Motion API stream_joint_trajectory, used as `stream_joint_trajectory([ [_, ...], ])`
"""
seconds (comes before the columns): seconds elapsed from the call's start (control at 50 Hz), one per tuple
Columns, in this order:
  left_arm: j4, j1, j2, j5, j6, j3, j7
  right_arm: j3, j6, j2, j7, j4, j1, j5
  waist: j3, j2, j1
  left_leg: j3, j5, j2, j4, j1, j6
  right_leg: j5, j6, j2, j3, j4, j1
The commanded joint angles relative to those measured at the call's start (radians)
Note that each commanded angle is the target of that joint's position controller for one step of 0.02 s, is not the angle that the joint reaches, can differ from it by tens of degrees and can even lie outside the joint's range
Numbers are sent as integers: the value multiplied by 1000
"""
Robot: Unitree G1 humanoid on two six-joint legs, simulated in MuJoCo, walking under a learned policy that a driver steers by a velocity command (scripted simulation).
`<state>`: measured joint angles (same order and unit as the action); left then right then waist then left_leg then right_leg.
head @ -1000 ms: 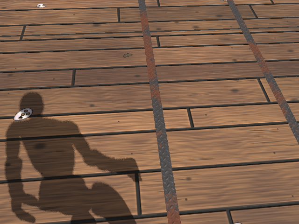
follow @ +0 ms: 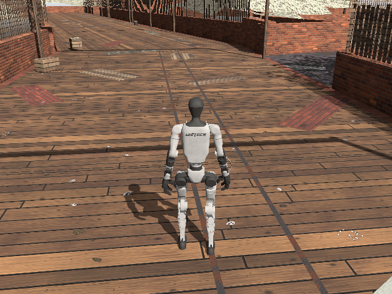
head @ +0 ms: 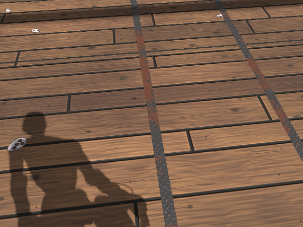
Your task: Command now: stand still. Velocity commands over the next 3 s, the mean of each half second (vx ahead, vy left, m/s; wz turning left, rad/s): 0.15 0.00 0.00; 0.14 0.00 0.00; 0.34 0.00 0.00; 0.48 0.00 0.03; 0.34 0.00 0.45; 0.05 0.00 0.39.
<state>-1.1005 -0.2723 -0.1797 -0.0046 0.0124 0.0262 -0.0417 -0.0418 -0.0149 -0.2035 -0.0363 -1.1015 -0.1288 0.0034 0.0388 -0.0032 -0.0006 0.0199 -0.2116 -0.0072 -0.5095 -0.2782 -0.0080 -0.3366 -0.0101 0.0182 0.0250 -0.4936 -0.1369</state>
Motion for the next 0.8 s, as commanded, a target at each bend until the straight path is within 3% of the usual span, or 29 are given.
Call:
stream_joint_trajectory([
  [0.02, 10, -71, -88, 0, 5, 13, -4, -15, 6, -99, -3, 23, -7, 0, -8, 8, 1, -36, 159, -34, 61, 114, -40, 125, 19, 21, -15, 108, -130],
  [0.18, 3, -95, -80, 0, 7, 9, -6, -13, 6, -93, -5, 11, -20, 0, 2, 5, 2, -38, 124, -33, 69, 106, -38, 95, 19, 18, -12, 114, -138],
  [0.2, -9, -120, -74, 2, 5, 8, -7, -11, 5, -85, -5, 0, -38, 0, -18, 6, 1, -25, 1, -20, 68, 111, -40, -9, 25, 10, -3, 118, -131],
  [0.24, 3, -116, -104, 12, 2, 19, -12, -21, 6, -105, -7, -3, -53, 11, 31, 29, 2, 0, -347, 11, 38, 35, -54, -283, 66, 12, -23, 114, -176],
  [0.28, 18, -138, -116, 21, 14, 25, -14, -22, 26, -97, -2, 16, -28, 15, 103, 40, -14, -15, -455, 4, 11, -70, -67, -433, 112, 60, -98, 144, -208],
  [0.3, 15, -169, -130, 27, 26, 31, -11, -20, 43, -83, 4, 28, -11, 17, 118, 66, -28, -7, -407, 5, -36, -119, -63, -457, 142, 107, -168, 177, -179],
  [0.34, 8, -209, -186, 34, 45, 52, -5, -14, 76, -45, 22, 55, 33, 23, 134, 187, -43, 62, -207, 24, -221, -232, -50, -488, 221, 262, -384, 293, -84],
  [0.36, 18, -193, -187, 32, 51, 55, -2, -14, 88, -47, 31, 63, 41, 24, 151, 188, -37, 37, -190, -6, -273, -254, -66, -447, 243, 310, -438, 313, -91],
  [0.4, 45, -130, -169, 35, 61, 50, 7, -13, 106, -40, 41, 57, -17, 36, 157, 169, 16, 38, -228, -17, -166, -173, -95, -330, 215, 288, -374, 264, -124],
  [0.44, 76, -55, -160, 36, 61, 46, 17, -36, 111, -77, 40, -17, -205, 33, 97, 115, 99, 57, -114, 29, -1, 165, -93, -100, 138, 161, -195, 107, -263],
  [0.46, 107, -7, -133, 35, 71, 38, 20, -64, 114, -157, 36, -50, -355, 25, 44, -54, 155, -184, -157, -105, 116, 335, -147, 112, 74, 54, -49, -204, -399],
  [0.48, 146, -10, -73, 32, 91, 24, 15, -86, 118, -262, 45, -65, -491, 25, -47, -321, 178, -635, -192, -334, 298, 502, -285, -76, 23, -64, 30, -564, -601],
  [0.5, 156, 13, -96, 45, 105, 31, 17, -51, 131, -183, 47, -50, -420, 1, -25, -214, 124, -737, -68, -400, 313, 458, -313, -194, 38, -36, -98, -765, -683],
  [0.52, 150, 3, -103, 55, 110, 33, 25, -32, 138, -131, 45, -18, -328, -1, 29, -132, 77, -593, 143, -385, 268, 403, -285, -147, 59, 5, -118, -849, -709],
  [0.56, 132, -10, -108, 34, 105, 45, 28, -13, 130, -100, 50, 18, -233, -1, 20, -37, 22, -315, 437, -292, 239, 320, -212, -16, 74, 66, -89, -778, -646],
  [0.58, 133, -4, -123, 30, 96, 56, 29, -2, 120, -75, 46, 21, -224, -1, 15, -49, 11, -219, 507, -245, 247, 288, -177, 17, 72, 78, -65, -711, -594],
  [0.6, 135, 0, -110, 32, 85, 57, 32, 4, 110, -67, 40, 17, -237, -6, 11, -71, 6, -168, 561, -219, 253, 262, -161, 42, 63, 72, -44, -653, -553],
  [0.68, 186, 142, -30, 25, 57, 29, 29, 9, 90, -120, 8, 26, -219, -19, 8, -84, 1, -28, 706, -157, 241, 152, -150, 168, 19, 29, 14, -267, -388],
  [0.72, 196, 178, -56, 22, 46, 29, 30, 0, 84, -159, 5, 17, -244, -13, -28, -114, 15, -31, 729, -173, 219, 145, -157, 215, 16, 2, 33, -186, -302],
  [0.76, 194, 181, -85, 22, 38, 32, 33, -1, 81, -149, 7, 13, -235, 1, -33, -118, 6, -48, 710, -193, 190, 151, -155, 258, 35, -2, 17, -134, -252],
  [0.8, 173, 137, -115, 10, 40, 45, 35, -2, 78, -137, 9, 16, -199, 14, -43, -90, -36, -49, 681, -176, 109, 158, -127, 337, 74, -21, 22, -20, -156],
])
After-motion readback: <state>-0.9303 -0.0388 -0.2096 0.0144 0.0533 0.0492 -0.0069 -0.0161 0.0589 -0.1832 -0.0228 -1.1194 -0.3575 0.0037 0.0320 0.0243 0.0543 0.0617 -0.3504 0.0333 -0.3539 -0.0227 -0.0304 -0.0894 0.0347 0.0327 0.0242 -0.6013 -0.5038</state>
